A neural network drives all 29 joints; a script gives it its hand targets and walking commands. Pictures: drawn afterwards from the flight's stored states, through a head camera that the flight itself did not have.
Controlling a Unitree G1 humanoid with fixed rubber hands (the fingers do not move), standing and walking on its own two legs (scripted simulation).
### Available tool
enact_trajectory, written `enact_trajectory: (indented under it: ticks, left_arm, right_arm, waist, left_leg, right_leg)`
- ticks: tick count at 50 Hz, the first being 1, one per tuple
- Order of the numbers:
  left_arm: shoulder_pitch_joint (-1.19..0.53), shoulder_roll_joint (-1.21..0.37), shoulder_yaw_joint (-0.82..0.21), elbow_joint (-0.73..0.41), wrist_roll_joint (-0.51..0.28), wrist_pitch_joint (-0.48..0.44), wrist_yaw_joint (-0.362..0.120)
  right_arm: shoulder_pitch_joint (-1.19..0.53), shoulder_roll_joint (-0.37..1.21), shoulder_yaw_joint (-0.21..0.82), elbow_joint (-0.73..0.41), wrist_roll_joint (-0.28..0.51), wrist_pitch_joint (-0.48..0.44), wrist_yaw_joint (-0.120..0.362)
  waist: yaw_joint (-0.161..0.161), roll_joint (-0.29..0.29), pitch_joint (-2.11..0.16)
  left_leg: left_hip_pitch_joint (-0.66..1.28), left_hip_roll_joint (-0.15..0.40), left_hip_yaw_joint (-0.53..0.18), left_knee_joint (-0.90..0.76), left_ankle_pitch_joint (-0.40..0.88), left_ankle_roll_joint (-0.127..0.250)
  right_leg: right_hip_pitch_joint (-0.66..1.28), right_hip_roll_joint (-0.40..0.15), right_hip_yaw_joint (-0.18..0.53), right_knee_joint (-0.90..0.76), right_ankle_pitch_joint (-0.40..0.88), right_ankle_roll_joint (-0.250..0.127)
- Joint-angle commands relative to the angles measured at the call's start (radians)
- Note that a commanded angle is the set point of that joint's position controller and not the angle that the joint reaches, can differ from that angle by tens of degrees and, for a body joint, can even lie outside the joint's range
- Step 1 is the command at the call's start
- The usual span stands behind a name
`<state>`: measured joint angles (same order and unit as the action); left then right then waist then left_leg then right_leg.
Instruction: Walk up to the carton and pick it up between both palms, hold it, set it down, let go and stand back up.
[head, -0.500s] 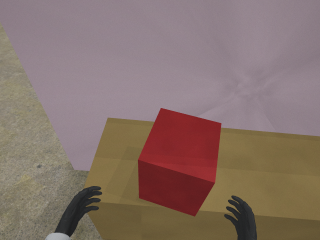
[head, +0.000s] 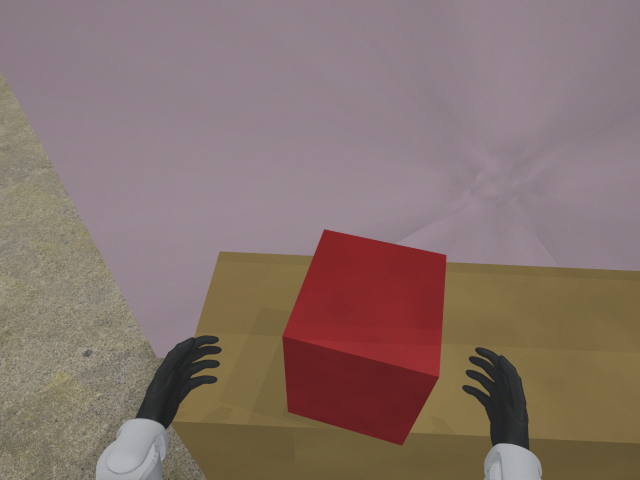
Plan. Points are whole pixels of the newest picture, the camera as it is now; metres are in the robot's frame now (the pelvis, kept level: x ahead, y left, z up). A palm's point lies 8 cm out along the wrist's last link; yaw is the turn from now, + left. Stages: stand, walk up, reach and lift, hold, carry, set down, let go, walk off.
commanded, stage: reach and lift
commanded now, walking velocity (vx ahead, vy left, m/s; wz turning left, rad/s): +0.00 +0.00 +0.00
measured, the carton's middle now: (363, 337) +0.37 -0.06 -0.10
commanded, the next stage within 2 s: none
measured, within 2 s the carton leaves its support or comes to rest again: neither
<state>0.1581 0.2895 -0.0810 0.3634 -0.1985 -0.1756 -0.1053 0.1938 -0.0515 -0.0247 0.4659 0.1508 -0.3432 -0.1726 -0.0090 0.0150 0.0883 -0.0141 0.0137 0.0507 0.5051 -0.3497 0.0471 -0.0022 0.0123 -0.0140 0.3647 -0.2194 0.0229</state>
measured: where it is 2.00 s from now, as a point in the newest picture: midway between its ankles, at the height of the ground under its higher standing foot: outside the picture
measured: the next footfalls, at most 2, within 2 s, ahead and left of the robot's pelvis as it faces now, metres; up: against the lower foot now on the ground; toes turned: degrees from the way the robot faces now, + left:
none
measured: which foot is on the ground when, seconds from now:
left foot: down 0.00-1.00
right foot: down 0.00-1.00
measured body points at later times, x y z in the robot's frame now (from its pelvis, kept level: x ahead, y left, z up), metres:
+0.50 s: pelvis +0.00 -0.02 +0.00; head -0.01 +0.00 +0.45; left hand +0.32 +0.19 +0.04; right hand +0.27 -0.22 +0.03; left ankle -0.03 +0.07 -0.74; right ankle +0.00 -0.15 -0.74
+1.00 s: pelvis -0.02 -0.02 +0.00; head +0.01 +0.00 +0.45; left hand +0.40 +0.16 +0.07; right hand +0.33 -0.22 +0.06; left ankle -0.03 +0.07 -0.74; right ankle +0.00 -0.15 -0.74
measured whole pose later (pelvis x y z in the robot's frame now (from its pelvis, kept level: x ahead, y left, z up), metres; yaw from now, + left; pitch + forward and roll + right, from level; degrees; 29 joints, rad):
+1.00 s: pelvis -0.02 -0.02 +0.00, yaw +0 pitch +0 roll -2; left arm -0.63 0.31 0.03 0.81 -0.15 0.08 -0.08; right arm -0.44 -0.09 -0.03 0.66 0.20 -0.04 -0.24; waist -0.09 -0.02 0.05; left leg -0.20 0.02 0.03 0.49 -0.28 0.03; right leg -0.19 0.02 -0.02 0.36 -0.16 0.01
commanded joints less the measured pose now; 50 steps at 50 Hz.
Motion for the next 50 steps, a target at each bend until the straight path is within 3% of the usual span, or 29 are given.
enact_trajectory:
  ticks: [1, 9, 23, 30, 34, 44, 50]
  left_arm:
    - [-0.170, 0.111, 0.055, -0.152, -0.003, 0.000, 0.002]
    - [-0.302, 0.118, 0.084, -0.138, 0.001, 0.073, 0.000]
    - [-0.604, 0.143, 0.137, -0.050, 0.019, 0.175, -0.012]
    - [-0.753, 0.148, 0.154, 0.019, 0.037, 0.214, -0.005]
    - [-0.855, 0.160, 0.161, 0.070, 0.035, 0.227, -0.003]
    - [-1.104, 0.171, 0.150, 0.203, 0.043, 0.221, 0.019]
    - [-1.221, 0.177, 0.146, 0.316, 0.040, 0.217, 0.028]
  right_arm:
    - [-0.121, -0.073, -0.012, -0.173, -0.002, 0.007, -0.008]
    - [-0.204, -0.077, 0.007, -0.231, 0.004, 0.079, -0.031]
    - [-0.429, -0.092, 0.021, -0.209, 0.026, 0.164, -0.071]
    - [-0.560, -0.103, 0.020, -0.146, 0.044, 0.207, -0.073]
    - [-0.652, -0.109, 0.012, -0.133, 0.046, 0.225, -0.075]
    - [-0.868, -0.132, -0.028, -0.018, 0.044, 0.252, -0.073]
    - [-0.992, -0.139, -0.036, 0.061, 0.048, 0.271, -0.068]
  waist:
    - [-0.013, 0.084, -0.060]
    - [-0.014, 0.060, -0.105]
    - [-0.040, 0.041, -0.228]
    - [-0.054, 0.058, -0.283]
    - [-0.057, 0.038, -0.332]
    - [-0.082, 0.081, -0.468]
    - [-0.091, 0.061, -0.535]
  left_leg:
    - [-0.051, 0.048, -0.093, -0.116, 0.505, -0.131]
    - [-0.040, 0.038, -0.072, -0.118, 0.490, -0.114]
    - [-0.039, 0.017, -0.044, -0.119, 0.467, -0.086]
    - [-0.042, 0.011, -0.036, -0.112, 0.484, -0.086]
    - [-0.060, 0.004, -0.029, -0.115, 0.452, -0.077]
    - [-0.056, 0.001, -0.033, -0.082, 0.467, -0.090]
    - [-0.074, -0.001, -0.033, -0.066, 0.460, -0.085]
  right_leg:
    - [-0.017, 0.010, 0.041, -0.051, 0.161, -0.095]
    - [-0.002, 0.007, 0.042, -0.055, 0.205, -0.083]
    - [0.038, 0.003, 0.032, -0.039, 0.317, -0.050]
    - [0.044, 0.009, 0.024, -0.030, 0.361, -0.045]
    - [0.045, 0.011, 0.017, -0.030, 0.350, -0.038]
    - [-0.017, 0.022, -0.007, -0.011, 0.359, -0.038]
    - [-0.045, 0.026, -0.018, 0.002, 0.373, -0.030]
